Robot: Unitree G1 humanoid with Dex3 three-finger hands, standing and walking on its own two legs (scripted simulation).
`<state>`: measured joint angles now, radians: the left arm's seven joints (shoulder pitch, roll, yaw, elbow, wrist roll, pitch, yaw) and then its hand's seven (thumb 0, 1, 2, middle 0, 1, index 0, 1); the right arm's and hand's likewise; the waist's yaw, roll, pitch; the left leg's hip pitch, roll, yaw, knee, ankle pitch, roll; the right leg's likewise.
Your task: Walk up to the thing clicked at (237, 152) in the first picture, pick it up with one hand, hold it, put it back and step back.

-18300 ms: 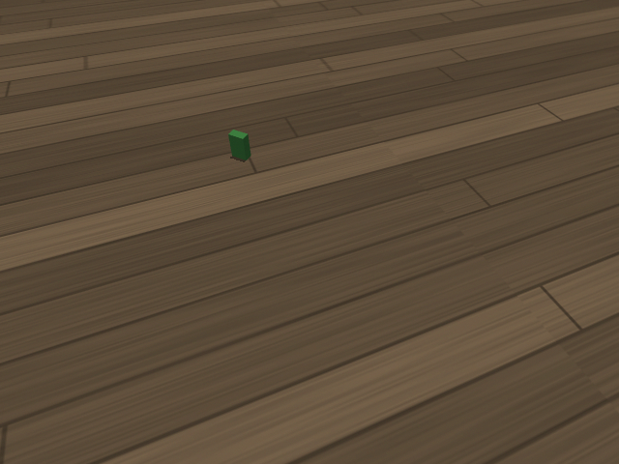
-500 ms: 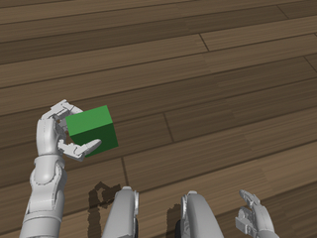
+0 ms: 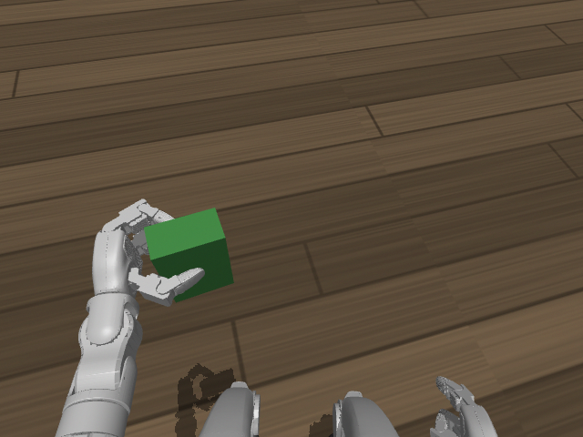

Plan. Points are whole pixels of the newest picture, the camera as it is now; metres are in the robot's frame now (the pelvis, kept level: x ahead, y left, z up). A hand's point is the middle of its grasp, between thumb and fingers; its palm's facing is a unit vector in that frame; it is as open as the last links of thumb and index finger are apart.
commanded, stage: lift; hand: left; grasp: from the side
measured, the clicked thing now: (194, 258) +0.34 +0.15 +0.02
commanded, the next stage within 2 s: hold in 0.60 s
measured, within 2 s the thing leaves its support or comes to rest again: neither
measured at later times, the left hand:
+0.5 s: hand (168, 233) +0.35 +0.18 +0.07, palm faces +0.17 -0.99 -0.01, open 9.1 cm
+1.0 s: hand (167, 225) +0.35 +0.17 +0.09, palm faces +0.17 -0.99 +0.00, open 9.1 cm
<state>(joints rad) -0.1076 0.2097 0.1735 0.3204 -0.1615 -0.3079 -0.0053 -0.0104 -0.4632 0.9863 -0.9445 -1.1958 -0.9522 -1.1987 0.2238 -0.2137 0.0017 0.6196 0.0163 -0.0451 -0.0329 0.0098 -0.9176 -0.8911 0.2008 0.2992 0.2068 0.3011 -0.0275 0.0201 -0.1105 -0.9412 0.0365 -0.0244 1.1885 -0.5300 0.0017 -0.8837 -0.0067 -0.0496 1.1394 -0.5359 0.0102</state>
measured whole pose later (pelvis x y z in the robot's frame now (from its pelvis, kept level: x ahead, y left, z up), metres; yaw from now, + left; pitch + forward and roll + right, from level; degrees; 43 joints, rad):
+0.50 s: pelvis +0.01 +0.00 +0.03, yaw +0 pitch +12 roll -2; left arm -0.12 0.18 0.16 0.39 -0.16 -0.34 0.00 -0.01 -0.46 0.99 -0.93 -1.22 -0.94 -1.22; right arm 0.23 -0.21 0.00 0.64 0.00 -0.03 -0.03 0.01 -0.91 -0.89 0.20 0.30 0.21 0.30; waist -0.03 0.01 -0.07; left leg -0.73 0.04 -0.01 1.00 -0.47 0.00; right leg -0.68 -0.01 -0.04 0.96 -0.48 0.01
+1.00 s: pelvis +0.02 +0.00 +0.05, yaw +0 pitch +9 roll -2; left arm -0.12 0.17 0.15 0.40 -0.15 -0.35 0.01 -0.01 -0.47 0.99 -0.94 -1.21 -0.95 -1.21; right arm 0.23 -0.21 -0.01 0.65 0.00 -0.01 -0.02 0.01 -0.93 -0.90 0.20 0.30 0.21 0.30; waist -0.03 0.01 -0.06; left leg -0.63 0.03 -0.01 0.92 -0.44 0.00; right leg -0.58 0.00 -0.04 0.87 -0.45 0.01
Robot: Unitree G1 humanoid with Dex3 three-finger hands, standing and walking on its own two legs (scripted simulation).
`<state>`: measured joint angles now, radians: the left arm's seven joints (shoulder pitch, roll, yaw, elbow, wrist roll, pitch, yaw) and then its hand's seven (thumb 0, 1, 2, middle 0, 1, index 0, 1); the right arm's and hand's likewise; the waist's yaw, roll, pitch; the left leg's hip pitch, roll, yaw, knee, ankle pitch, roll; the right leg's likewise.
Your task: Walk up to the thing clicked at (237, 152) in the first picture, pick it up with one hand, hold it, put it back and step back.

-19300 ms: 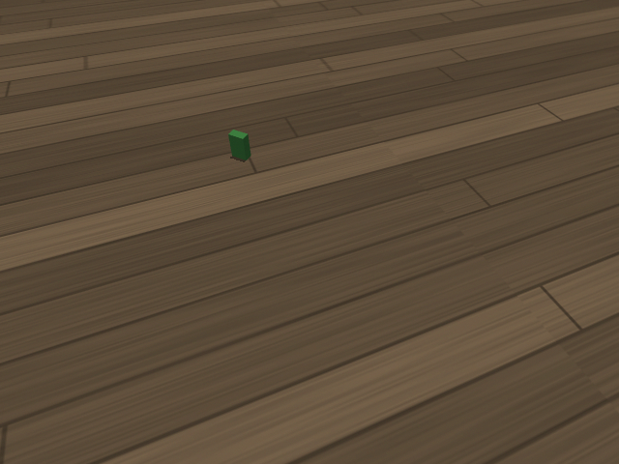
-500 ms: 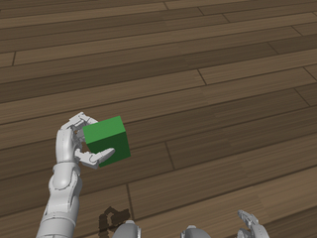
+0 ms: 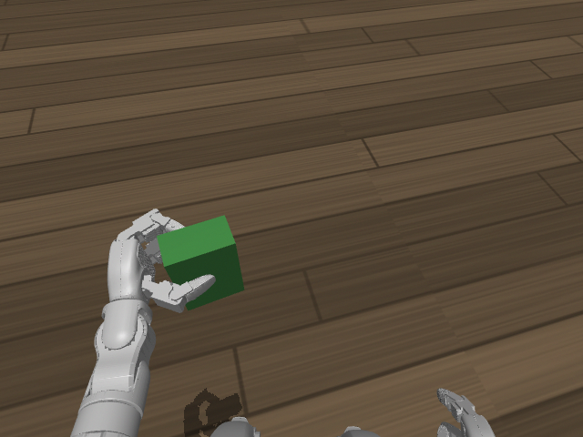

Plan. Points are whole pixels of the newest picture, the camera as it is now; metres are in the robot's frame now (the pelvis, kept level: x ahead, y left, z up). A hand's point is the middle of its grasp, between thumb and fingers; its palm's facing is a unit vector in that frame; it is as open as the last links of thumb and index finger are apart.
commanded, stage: hold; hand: left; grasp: from the side
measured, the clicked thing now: (205, 265) +0.34 +0.14 +0.03
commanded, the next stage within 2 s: none
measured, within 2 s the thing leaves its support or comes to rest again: neither
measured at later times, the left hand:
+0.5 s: hand (178, 257) +0.33 +0.17 +0.06, palm faces +0.15 -0.99 +0.00, open 9.1 cm
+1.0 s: hand (177, 256) +0.33 +0.17 +0.06, palm faces +0.16 -0.99 +0.00, open 9.1 cm
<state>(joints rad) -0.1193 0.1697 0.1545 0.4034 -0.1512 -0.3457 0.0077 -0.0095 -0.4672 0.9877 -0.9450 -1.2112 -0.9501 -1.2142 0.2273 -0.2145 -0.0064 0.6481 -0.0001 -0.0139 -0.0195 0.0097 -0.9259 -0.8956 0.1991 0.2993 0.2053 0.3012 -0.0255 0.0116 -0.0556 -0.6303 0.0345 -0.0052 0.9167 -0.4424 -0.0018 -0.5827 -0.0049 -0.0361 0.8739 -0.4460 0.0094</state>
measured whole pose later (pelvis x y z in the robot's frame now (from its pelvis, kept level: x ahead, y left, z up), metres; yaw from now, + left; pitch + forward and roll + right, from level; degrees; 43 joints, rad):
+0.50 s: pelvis +0.00 +0.00 +0.01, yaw +0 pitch +7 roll -1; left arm -0.11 0.16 0.13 0.38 -0.14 -0.32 0.02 -0.01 -0.46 0.99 -0.94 -1.22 -0.94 -1.22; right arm 0.22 -0.21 -0.01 0.65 0.00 -0.02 -0.02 0.01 -0.93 -0.90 0.20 0.30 0.21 0.30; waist -0.02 0.01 -0.04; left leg -0.56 0.03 0.00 0.86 -0.42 0.00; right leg -0.52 -0.01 -0.03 0.82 -0.42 0.01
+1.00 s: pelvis +0.00 +0.00 +0.01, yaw +0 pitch +7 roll -1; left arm -0.13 0.16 0.15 0.41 -0.15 -0.34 0.01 -0.01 -0.47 0.99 -0.94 -1.23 -0.94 -1.23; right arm 0.22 -0.21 -0.01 0.66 0.00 -0.02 -0.02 0.01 -0.92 -0.90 0.20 0.30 0.21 0.30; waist -0.02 0.01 -0.04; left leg -0.55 0.03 0.00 0.85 -0.41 0.00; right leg -0.51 -0.01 -0.03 0.81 -0.42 0.01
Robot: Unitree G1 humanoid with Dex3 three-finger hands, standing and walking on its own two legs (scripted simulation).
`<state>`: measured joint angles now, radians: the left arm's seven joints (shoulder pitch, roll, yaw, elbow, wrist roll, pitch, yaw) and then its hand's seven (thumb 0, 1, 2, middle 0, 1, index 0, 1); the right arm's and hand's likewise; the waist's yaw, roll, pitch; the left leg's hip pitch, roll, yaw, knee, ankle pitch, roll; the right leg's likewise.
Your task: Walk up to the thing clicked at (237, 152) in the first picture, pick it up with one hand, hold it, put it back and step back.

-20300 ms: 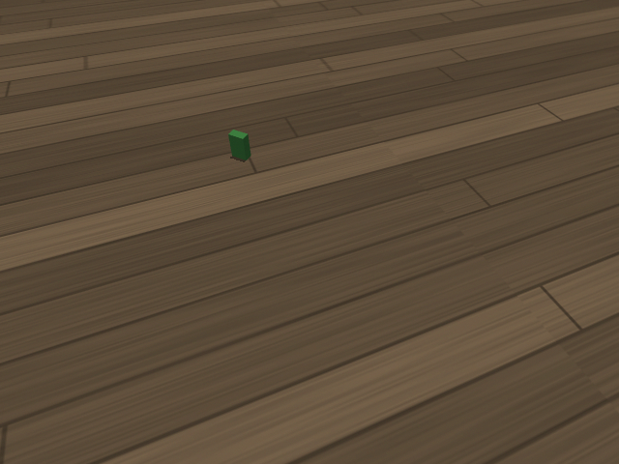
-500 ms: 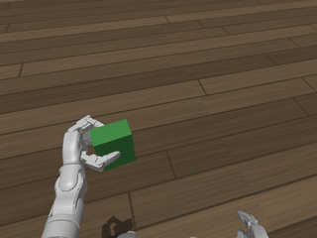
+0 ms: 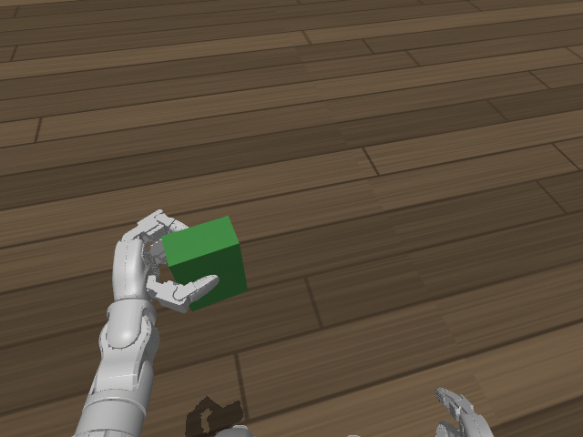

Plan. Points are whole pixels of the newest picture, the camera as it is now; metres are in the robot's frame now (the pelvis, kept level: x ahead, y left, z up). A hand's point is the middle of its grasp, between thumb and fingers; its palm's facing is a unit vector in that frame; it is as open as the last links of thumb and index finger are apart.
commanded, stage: hold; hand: left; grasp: from the side
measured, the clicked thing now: (209, 266) +0.33 +0.14 +0.03
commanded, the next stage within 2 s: crouch in 1.30 s
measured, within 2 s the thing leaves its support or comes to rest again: neither
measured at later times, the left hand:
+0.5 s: hand (180, 263) +0.33 +0.17 +0.05, palm faces +0.16 -0.99 +0.00, open 9.1 cm
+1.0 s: hand (178, 265) +0.33 +0.17 +0.05, palm faces +0.16 -0.99 +0.00, open 9.1 cm
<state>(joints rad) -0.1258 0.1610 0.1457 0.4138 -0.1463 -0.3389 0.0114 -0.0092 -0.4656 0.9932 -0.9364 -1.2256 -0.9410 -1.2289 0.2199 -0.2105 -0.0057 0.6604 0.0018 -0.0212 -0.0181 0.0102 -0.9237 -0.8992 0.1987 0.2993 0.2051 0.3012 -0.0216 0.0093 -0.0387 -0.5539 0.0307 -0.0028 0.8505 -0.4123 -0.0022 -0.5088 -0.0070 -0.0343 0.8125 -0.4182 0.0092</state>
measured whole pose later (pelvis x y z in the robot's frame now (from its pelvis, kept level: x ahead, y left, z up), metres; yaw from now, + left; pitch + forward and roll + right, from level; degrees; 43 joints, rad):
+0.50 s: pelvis +0.00 +0.00 +0.00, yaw +0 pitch +7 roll -1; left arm -0.11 0.16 0.15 0.42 -0.15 -0.35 0.00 -0.01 -0.48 1.01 -0.94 -1.23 -0.94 -1.24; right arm 0.22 -0.21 -0.01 0.66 0.00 -0.03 -0.01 0.01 -0.93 -0.90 0.20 0.30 0.21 0.30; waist -0.02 0.01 -0.04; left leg -0.55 0.03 0.00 0.84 -0.41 0.00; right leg -0.51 -0.01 -0.03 0.80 -0.41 0.01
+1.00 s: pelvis +0.00 +0.00 +0.00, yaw +0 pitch +7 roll -1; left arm -0.09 0.16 0.14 0.40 -0.15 -0.35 0.01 -0.01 -0.49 1.01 -0.94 -1.24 -0.95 -1.24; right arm 0.23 -0.22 -0.01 0.66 0.00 -0.02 -0.01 0.01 -0.93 -0.90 0.20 0.30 0.20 0.30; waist -0.02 0.01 -0.04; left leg -0.55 0.03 0.00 0.85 -0.41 0.00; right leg -0.51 -0.01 -0.03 0.81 -0.42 0.01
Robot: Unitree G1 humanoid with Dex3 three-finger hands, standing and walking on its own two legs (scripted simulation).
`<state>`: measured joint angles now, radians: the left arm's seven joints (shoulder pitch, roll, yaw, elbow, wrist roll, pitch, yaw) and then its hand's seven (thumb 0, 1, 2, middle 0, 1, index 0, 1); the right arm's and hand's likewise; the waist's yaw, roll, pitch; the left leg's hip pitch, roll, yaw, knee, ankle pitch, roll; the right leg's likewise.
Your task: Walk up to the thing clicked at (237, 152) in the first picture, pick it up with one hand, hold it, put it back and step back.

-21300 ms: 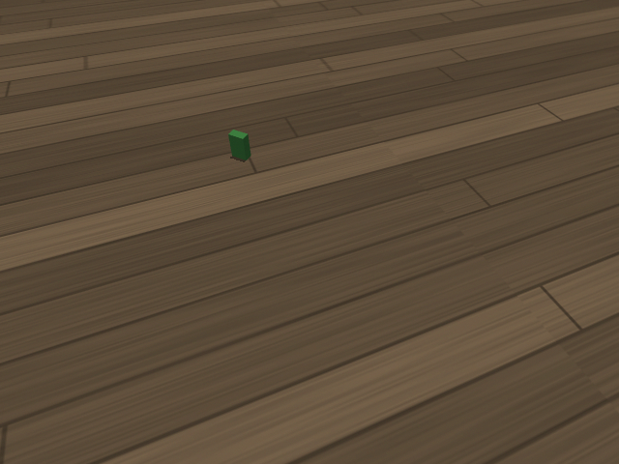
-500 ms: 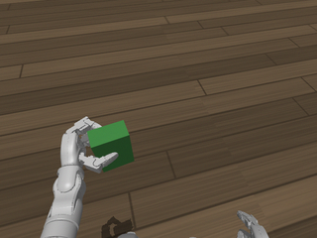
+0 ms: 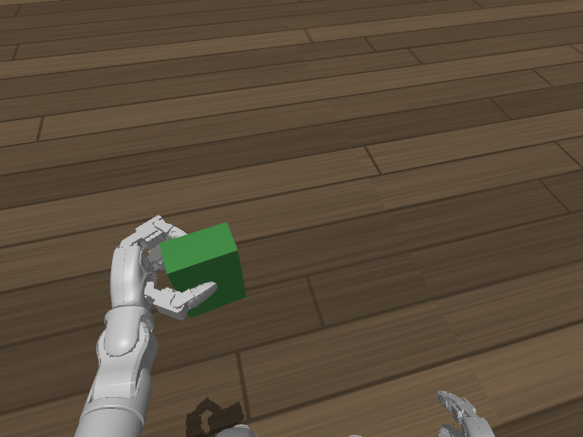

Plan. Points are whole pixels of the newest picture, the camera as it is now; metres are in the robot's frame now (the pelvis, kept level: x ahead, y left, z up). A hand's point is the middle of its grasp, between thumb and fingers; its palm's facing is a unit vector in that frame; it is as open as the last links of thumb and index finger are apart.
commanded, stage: hold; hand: left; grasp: from the side
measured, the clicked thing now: (207, 273) +0.33 +0.14 +0.03
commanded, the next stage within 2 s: crouch in 0.30 s
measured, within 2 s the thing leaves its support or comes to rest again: neither
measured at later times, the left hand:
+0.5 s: hand (176, 260) +0.33 +0.18 +0.05, palm faces +0.17 -0.99 -0.01, open 9.1 cm
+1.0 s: hand (191, 307) +0.34 +0.20 -0.14, palm faces +0.24 -0.97 -0.02, open 9.2 cm
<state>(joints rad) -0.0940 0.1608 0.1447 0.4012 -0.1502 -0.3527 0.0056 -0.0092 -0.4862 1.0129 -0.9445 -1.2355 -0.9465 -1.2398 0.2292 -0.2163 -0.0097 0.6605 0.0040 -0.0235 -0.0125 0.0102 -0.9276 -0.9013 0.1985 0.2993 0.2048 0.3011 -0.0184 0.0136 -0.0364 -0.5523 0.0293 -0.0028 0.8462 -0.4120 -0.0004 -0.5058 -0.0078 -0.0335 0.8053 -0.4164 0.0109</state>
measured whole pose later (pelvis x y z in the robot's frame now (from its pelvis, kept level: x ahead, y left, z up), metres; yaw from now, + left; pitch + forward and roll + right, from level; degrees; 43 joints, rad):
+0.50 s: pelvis +0.00 +0.00 +0.00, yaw +0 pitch +7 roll -1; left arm -0.11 0.17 0.15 0.40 -0.15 -0.35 0.01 -0.01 -0.48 1.01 -0.94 -1.24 -0.94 -1.25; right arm 0.23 -0.21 -0.01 0.66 0.00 -0.03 -0.01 0.01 -0.92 -0.90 0.20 0.30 0.21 0.30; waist -0.02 0.01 -0.04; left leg -0.55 0.03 0.00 0.85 -0.42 0.00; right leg -0.50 -0.01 -0.03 0.81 -0.42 0.01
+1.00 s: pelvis -0.03 +0.00 -0.12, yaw -1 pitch +26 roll -3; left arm -0.32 0.22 0.28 0.82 -0.13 -0.71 0.00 -0.01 -0.49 1.04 -0.92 -1.29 -0.93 -1.29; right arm 0.18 -0.25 -0.03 0.67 -0.05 -0.05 0.06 0.01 -0.89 -0.90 0.20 0.30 0.20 0.30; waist -0.06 -0.01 -0.19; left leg -1.32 0.04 -0.03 1.47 -0.61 0.00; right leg -1.27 -0.01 -0.04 1.43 -0.62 0.01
